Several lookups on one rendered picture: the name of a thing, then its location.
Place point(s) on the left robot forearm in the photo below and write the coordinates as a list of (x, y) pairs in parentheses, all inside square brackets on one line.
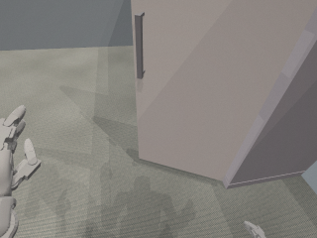
[(9, 221)]

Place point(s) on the robot left hand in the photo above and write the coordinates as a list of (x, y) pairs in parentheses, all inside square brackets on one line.
[(10, 130)]

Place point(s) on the robot right hand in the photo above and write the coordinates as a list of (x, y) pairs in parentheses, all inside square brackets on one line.
[(254, 230)]

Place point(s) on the handle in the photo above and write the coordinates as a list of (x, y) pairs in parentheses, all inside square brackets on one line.
[(139, 44)]

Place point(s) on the fridge door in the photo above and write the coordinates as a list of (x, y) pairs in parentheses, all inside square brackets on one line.
[(209, 68)]

